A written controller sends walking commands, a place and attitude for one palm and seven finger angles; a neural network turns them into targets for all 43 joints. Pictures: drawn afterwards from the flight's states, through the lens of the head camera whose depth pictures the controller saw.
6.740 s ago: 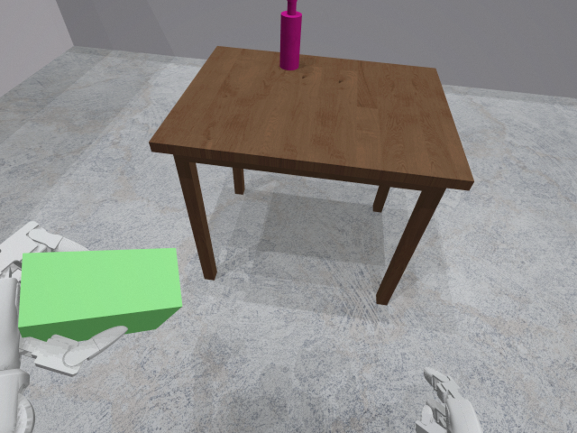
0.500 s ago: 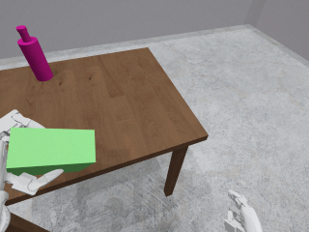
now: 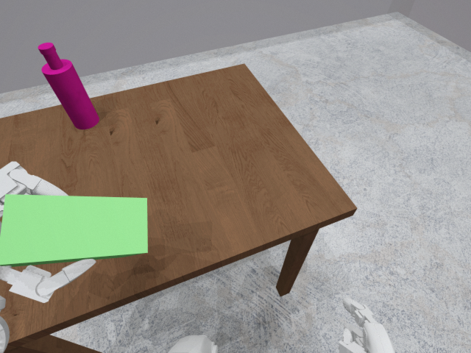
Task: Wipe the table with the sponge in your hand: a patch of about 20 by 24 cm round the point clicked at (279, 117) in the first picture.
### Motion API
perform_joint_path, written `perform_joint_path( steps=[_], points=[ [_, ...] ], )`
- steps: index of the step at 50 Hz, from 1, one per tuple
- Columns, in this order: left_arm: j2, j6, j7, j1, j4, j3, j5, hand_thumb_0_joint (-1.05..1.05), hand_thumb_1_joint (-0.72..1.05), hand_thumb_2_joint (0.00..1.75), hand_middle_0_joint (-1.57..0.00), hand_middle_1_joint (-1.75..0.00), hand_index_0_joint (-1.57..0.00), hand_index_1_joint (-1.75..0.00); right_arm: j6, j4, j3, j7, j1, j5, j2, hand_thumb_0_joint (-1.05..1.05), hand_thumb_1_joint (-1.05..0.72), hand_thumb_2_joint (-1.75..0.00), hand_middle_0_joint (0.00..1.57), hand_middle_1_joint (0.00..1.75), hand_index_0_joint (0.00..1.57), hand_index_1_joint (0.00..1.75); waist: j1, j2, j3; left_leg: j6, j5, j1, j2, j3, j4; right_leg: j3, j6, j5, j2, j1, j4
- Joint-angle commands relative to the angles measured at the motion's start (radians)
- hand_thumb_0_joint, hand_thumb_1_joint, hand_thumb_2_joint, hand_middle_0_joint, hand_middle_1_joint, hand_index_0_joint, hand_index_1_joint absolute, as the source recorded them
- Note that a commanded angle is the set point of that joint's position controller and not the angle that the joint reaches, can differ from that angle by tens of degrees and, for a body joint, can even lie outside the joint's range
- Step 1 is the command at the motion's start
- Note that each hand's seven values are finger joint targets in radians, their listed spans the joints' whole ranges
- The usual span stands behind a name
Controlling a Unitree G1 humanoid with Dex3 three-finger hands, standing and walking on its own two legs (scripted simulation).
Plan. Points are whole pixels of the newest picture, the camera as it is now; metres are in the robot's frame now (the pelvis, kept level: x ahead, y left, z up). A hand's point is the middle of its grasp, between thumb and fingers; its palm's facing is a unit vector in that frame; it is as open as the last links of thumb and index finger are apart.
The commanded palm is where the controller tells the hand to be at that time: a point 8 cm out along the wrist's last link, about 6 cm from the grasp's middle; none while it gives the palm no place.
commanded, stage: come to a stop and stand still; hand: left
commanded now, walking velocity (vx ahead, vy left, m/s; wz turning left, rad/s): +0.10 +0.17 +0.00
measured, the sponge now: (97, 232) +0.24 +0.18 +0.16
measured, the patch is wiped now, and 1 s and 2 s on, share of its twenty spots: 0.00 0.00 0.00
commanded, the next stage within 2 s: look again from close up in 1.08 s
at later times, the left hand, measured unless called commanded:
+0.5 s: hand out of the picture +0.22 +0.29 +0.19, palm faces +0.32 -0.84 -0.45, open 10.2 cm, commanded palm +0.17 +0.33 +0.19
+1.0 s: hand out of the picture +0.21 +0.32 +0.17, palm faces +0.38 -0.84 -0.40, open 10.2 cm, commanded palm +0.16 +0.35 +0.19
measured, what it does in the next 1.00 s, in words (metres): steps on the spot: right foot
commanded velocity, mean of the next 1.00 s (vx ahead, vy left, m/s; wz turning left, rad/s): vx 0.00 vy -0.05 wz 0.00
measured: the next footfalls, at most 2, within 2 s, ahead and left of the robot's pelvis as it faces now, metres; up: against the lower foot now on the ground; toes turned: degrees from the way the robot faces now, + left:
right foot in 0.32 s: +0.07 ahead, -0.03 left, +0.00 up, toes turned -2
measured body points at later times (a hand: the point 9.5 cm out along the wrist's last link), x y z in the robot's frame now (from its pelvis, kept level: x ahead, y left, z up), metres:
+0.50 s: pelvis +0.00 +0.05 +0.01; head +0.02 +0.06 +0.46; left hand +0.20 +0.33 +0.21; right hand +0.18 -0.17 -0.07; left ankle -0.01 +0.17 -0.73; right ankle +0.03 -0.03 -0.73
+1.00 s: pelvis -0.01 +0.07 +0.02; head -0.01 +0.08 +0.47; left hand +0.18 +0.36 +0.19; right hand +0.15 -0.16 -0.06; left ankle -0.01 +0.17 -0.73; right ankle +0.03 -0.03 -0.73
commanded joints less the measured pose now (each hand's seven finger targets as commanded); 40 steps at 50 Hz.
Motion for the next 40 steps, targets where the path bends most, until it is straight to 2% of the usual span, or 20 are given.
perform_joint_path(
  steps=[1, 2, 4, 5, 6, 7, 8, 9, 12, 14, 16, 18, 19, 21, 25, 27, 28, 31, 38, 40],
  points=[
    [0.178, -0.057, 0.045, 0.065, -0.073, 0.201, -0.008, 0.00, 0.10, 1.30, -1.20, -1.60, -1.20, -1.60, -0.035, -0.144, -0.045, -0.015, -0.049, -0.001, -0.095, 0.00, -0.90, -0.90, 0.20, 0.30, 0.20, 0.30, 0.020, -0.184, -0.171, 0.016, -0.022, -0.006, 0.117, -0.058, -0.206, 0.173, -0.128, 0.641, -0.254, 0.132, -0.170],
    [0.167, -0.055, 0.052, 0.049, -0.085, 0.189, -0.001, 0.00, 0.10, 1.30, -1.20, -1.60, -1.20, -1.60, -0.043, -0.156, -0.045, -0.020, -0.066, 0.000, -0.083, 0.00, -0.90, -0.90, 0.20, 0.30, 0.20, 0.30, 0.031, -0.193, -0.184, 0.027, 0.018, 0.091, 0.099, -0.017, -0.400, 0.130, -0.101, 0.647, -0.218, 0.115, -0.127],
    [0.130, -0.054, 0.052, 0.014, -0.109, 0.138, 0.001, 0.00, 0.10, 1.30, -1.20, -1.60, -1.20, -1.60, -0.074, -0.136, -0.045, -0.036, -0.070, -0.007, -0.080, 0.00, -0.90, -0.90, 0.20, 0.30, 0.20, 0.30, 0.009, -0.020, -0.220, 0.027, 0.321, 0.326, 0.024, 0.084, -0.714, 0.028, -0.037, 0.580, -0.110, 0.092, 0.054],
    [0.138, -0.059, 0.055, -0.034, -0.142, 0.125, 0.001, 0.00, 0.10, 1.30, -1.20, -1.60, -1.20, -1.60, -0.089, -0.142, -0.059, -0.043, -0.069, -0.018, -0.084, 0.00, -0.90, -0.90, 0.20, 0.30, 0.20, 0.30, 0.012, 0.053, -0.232, 0.046, 0.490, 0.430, 0.079, 0.059, -0.766, 0.021, -0.019, 0.445, -0.059, 0.041, 0.156],
    [0.149, -0.067, 0.056, -0.102, -0.209, 0.114, 0.004, 0.00, 0.10, 1.30, -1.20, -1.60, -1.20, -1.60, -0.101, -0.152, -0.079, -0.048, -0.061, -0.021, -0.111, 0.00, -0.90, -0.90, 0.20, 0.30, 0.20, 0.30, 0.023, 0.167, -0.244, 0.107, 0.784, 0.587, 0.221, -0.092, -0.722, 0.012, 0.010, 0.141, -0.006, -0.142, 0.278],
    [0.177, -0.070, 0.049, -0.148, -0.235, 0.111, 0.027, 0.00, 0.10, 1.30, -1.20, -1.60, -1.20, -1.60, -0.100, -0.165, -0.091, -0.048, -0.051, -0.017, -0.131, 0.00, -0.90, -0.90, 0.20, 0.30, 0.20, 0.30, 0.038, 0.205, -0.248, 0.180, 0.910, 0.594, 0.320, -0.206, -0.687, 0.033, 0.014, -0.132, 0.027, -0.243, 0.407],
    [0.168, -0.062, 0.038, -0.162, -0.195, 0.103, 0.034, 0.00, 0.10, 1.30, -1.20, -1.60, -1.20, -1.60, -0.103, -0.172, -0.089, -0.043, -0.066, -0.005, -0.122, 0.00, -0.90, -0.90, 0.20, 0.30, 0.20, 0.30, 0.037, 0.145, -0.204, 0.222, 0.912, 0.551, 0.354, -0.244, -0.704, 0.048, 0.018, -0.183, 0.069, -0.295, 0.506],
    [0.161, -0.047, 0.043, -0.160, -0.190, 0.102, 0.029, 0.00, 0.10, 1.30, -1.20, -1.60, -1.20, -1.60, -0.103, -0.165, -0.063, -0.045, -0.086, -0.023, -0.094, 0.00, -0.90, -0.90, 0.20, 0.30, 0.20, 0.30, 0.031, 0.152, -0.171, 0.229, 0.929, 0.476, 0.336, -0.243, -0.716, 0.058, 0.017, -0.159, 0.044, -0.268, 0.460],
    [0.166, -0.035, 0.043, -0.204, -0.301, 0.090, 0.038, 0.00, 0.10, 1.30, -1.20, -1.60, -1.20, -1.60, -0.120, -0.170, -0.054, -0.017, -0.091, -0.019, -0.100, 0.00, -0.90, -0.90, 0.20, 0.30, 0.20, 0.30, 0.040, 0.231, -0.191, 0.125, 0.828, 0.347, 0.270, -0.119, -0.684, 0.027, -0.005, -0.016, 0.029, -0.024, 0.087],
    [0.189, -0.047, 0.034, -0.140, -0.334, 0.107, 0.031, 0.00, 0.10, 1.30, -1.20, -1.60, -1.20, -1.60, -0.126, -0.185, -0.034, -0.014, -0.099, -0.016, -0.101, 0.00, -0.90, -0.90, 0.20, 0.30, 0.20, 0.30, 0.051, 0.251, -0.209, 0.085, 0.624, 0.247, 0.235, -0.091, -0.631, 0.026, -0.023, 0.142, 0.040, 0.148, -0.141],
    [0.216, -0.039, 0.028, -0.072, -0.278, 0.147, 0.019, 0.00, 0.10, 1.30, -1.20, -1.60, -1.20, -1.60, -0.112, -0.191, -0.035, -0.013, -0.079, -0.013, -0.095, 0.00, -0.90, -0.90, 0.20, 0.30, 0.20, 0.30, 0.036, 0.091, -0.220, 0.046, 0.360, 0.161, 0.136, -0.049, -0.524, 0.150, -0.059, 0.361, -0.014, 0.250, -0.258],
    [0.204, -0.015, 0.021, 0.006, -0.193, 0.165, -0.018, 0.00, 0.10, 1.30, -1.20, -1.60, -1.20, -1.60, -0.095, -0.178, -0.049, -0.017, -0.046, -0.006, -0.096, 0.00, -0.90, -0.90, 0.20, 0.30, 0.20, 0.30, 0.012, -0.103, -0.190, 0.003, 0.116, 0.202, 0.039, -0.011, -0.422, 0.329, -0.129, 0.316, -0.148, 0.098, -0.365],
    [0.161, 0.002, 0.017, 0.025, -0.153, 0.143, -0.031, 0.00, 0.10, 1.30, -1.20, -1.60, -1.20, -1.60, -0.080, -0.178, -0.053, -0.015, -0.035, -0.007, -0.103, 0.00, -0.90, -0.90, 0.20, 0.30, 0.20, 0.30, 0.012, -0.172, -0.169, 0.000, 0.076, 0.214, 0.040, -0.002, -0.383, 0.349, -0.147, 0.272, -0.185, 0.052, -0.397],
    [0.168, 0.016, 0.018, -0.007, -0.112, 0.150, -0.041, 0.00, 0.10, 1.30, -1.20, -1.60, -1.20, -1.60, -0.065, -0.179, -0.029, -0.029, -0.058, -0.001, -0.094, 0.00, -0.90, -0.90, 0.20, 0.30, 0.20, 0.30, 0.018, -0.125, -0.156, 0.010, 0.082, 0.268, 0.060, -0.019, -0.479, 0.268, -0.135, 0.175, -0.162, -0.010, -0.392],
    [0.149, 0.006, 0.016, -0.034, -0.043, 0.115, -0.021, 0.00, 0.10, 1.30, -1.20, -1.60, -1.20, -1.60, -0.066, -0.182, -0.013, -0.061, -0.090, -0.008, -0.115, 0.00, -0.90, -0.90, 0.20, 0.30, 0.20, 0.30, 0.041, 0.044, -0.157, 0.046, 0.309, 0.268, 0.182, -0.153, -0.809, 0.124, -0.017, 0.197, 0.024, 0.107, -0.254],
    [0.137, 0.017, 0.015, -0.091, -0.073, 0.080, -0.012, 0.00, 0.10, 1.30, -1.20, -1.60, -1.20, -1.60, -0.064, -0.187, -0.021, -0.064, -0.097, -0.009, -0.122, 0.00, -0.90, -0.90, 0.20, 0.30, 0.20, 0.30, 0.037, 0.048, -0.187, 0.051, 0.358, 0.262, 0.166, -0.123, -0.764, 0.138, -0.009, 0.318, 0.012, 0.179, -0.258],
    [0.131, 0.014, 0.016, -0.137, -0.122, 0.053, -0.009, 0.00, 0.10, 1.30, -1.20, -1.60, -1.20, -1.60, -0.069, -0.185, -0.014, -0.068, -0.121, -0.008, -0.115, 0.00, -0.90, -0.90, 0.20, 0.30, 0.20, 0.30, 0.032, 0.102, -0.178, 0.048, 0.347, 0.261, 0.164, -0.123, -0.791, 0.127, -0.008, 0.316, 0.011, 0.183, -0.254],
    [0.109, 0.009, 0.026, -0.179, -0.184, 0.005, 0.004, 0.00, 0.10, 1.30, -1.20, -1.60, -1.20, -1.60, -0.085, -0.188, -0.022, -0.065, -0.108, -0.015, -0.127, 0.00, -0.90, -0.90, 0.20, 0.30, 0.20, 0.30, 0.043, 0.084, -0.178, 0.046, 0.278, 0.242, 0.149, -0.113, -0.788, 0.132, -0.015, 0.288, 0.002, 0.216, -0.279],
    [0.186, -0.015, 0.054, -0.114, -0.196, 0.102, 0.011, 0.00, 0.10, 1.30, -1.20, -1.60, -1.20, -1.60, -0.094, -0.172, -0.036, -0.066, -0.095, -0.020, -0.132, 0.00, -0.90, -0.90, 0.20, 0.30, 0.20, 0.30, 0.045, 0.131, -0.160, 0.035, 0.216, 0.195, 0.137, -0.122, -0.814, 0.150, -0.032, 0.257, 0.002, 0.237, -0.287],
    [0.151, -0.011, 0.050, -0.080, -0.120, 0.093, 0.004, 0.00, 0.10, 1.30, -1.20, -1.60, -1.20, -1.60, -0.083, -0.182, -0.032, -0.066, -0.085, -0.020, -0.127, 0.00, -0.90, -0.90, 0.20, 0.30, 0.20, 0.30, 0.046, 0.095, -0.124, 0.033, 0.171, 0.158, 0.135, -0.124, -0.820, 0.142, -0.031, 0.216, 0.002, 0.227, -0.308]
  ],
)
